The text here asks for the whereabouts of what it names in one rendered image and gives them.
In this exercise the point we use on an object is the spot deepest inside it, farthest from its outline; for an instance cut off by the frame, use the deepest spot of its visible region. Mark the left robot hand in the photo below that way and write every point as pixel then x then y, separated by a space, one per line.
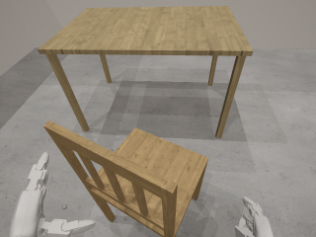
pixel 26 221

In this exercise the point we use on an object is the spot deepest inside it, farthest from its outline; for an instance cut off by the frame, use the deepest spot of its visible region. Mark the chair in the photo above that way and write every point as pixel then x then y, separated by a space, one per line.
pixel 148 178

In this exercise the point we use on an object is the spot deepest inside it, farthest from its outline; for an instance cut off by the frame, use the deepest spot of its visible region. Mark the right robot hand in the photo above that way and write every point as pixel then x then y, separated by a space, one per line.
pixel 259 225

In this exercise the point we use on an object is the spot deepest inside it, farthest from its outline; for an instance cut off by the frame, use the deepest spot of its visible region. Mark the table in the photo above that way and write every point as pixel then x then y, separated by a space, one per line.
pixel 175 30

